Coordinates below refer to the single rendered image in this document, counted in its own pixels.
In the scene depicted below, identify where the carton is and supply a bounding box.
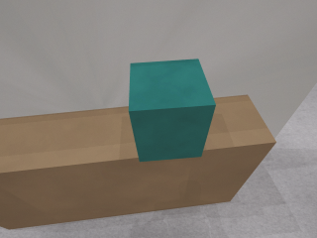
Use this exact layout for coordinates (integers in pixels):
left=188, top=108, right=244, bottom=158
left=129, top=59, right=216, bottom=162

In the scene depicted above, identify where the pedestal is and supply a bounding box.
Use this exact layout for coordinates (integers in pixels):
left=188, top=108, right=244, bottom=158
left=0, top=94, right=276, bottom=230

